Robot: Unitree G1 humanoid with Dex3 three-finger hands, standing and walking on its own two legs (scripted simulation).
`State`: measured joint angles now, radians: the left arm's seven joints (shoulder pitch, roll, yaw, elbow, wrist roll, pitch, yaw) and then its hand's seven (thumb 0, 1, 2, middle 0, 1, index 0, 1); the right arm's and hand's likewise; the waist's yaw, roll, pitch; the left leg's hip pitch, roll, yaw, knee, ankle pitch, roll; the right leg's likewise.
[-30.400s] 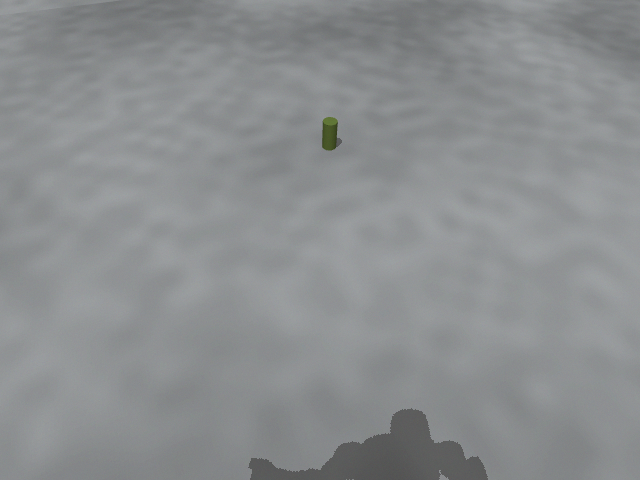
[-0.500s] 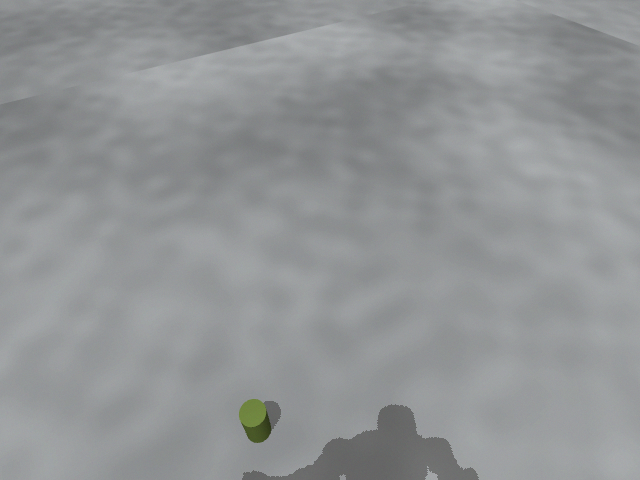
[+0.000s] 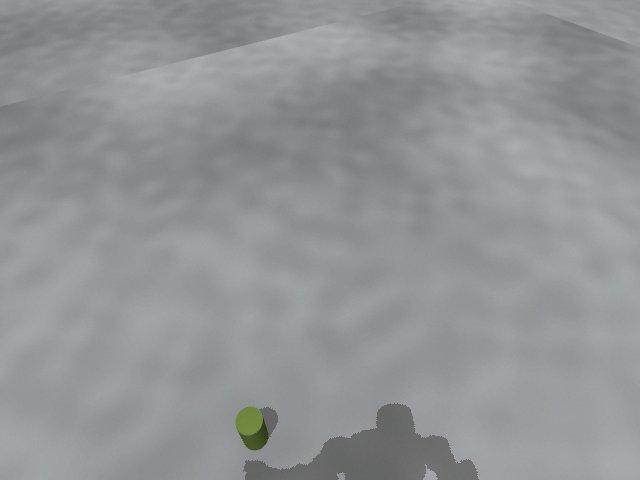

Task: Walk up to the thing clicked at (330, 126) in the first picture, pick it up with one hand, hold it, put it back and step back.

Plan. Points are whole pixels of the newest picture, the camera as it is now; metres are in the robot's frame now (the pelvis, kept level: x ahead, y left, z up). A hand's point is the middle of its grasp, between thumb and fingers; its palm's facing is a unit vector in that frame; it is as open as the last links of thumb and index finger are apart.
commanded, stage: stand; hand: left
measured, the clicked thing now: (252, 429) +0.39 +0.19 -0.71
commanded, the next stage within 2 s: step back in 0.66 s
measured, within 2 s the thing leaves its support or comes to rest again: neither
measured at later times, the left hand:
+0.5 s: hand out of the picture +0.07 +0.24 -0.16, palm faces -0.02 -0.94 -0.33, open 7.4 cm
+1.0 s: hand out of the picture +0.10 +0.31 -0.19, palm faces +0.01 -0.93 -0.36, open 7.4 cm
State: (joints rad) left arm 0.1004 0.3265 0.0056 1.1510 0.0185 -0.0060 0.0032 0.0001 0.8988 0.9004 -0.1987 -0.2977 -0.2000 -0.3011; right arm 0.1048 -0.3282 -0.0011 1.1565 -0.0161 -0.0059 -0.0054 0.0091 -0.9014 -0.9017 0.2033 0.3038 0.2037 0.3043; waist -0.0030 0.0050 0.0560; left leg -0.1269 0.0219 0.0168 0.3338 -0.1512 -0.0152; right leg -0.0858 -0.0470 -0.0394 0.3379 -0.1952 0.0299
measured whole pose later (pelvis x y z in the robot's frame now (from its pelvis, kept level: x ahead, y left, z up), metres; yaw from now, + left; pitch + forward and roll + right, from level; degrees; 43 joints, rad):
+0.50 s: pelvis +0.00 +0.00 +0.00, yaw +0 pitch -3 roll +0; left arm 0.12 0.34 0.01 1.15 0.02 -0.01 0.00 0.00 0.90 0.90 -0.20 -0.30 -0.20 -0.30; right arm 0.11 -0.33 0.00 1.16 -0.01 0.00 0.00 0.01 -0.90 -0.90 0.20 0.30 0.20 0.30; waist 0.00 0.00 0.06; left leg -0.12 0.03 0.01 0.32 -0.15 -0.02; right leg -0.08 -0.04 -0.05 0.32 -0.19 0.02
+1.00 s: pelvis -0.05 +0.04 -0.03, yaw +2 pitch -1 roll -1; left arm 0.00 0.40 0.07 0.92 0.01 0.06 0.02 0.00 0.90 0.90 -0.20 -0.30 -0.20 -0.30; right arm 0.14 -0.39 -0.06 0.97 -0.02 0.03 0.01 0.01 -0.90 -0.90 0.20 0.30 0.20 0.30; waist -0.02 -0.05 0.19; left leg -0.30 -0.04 0.00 0.70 -0.38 0.04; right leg -0.39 -0.04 0.07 0.80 -0.45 -0.01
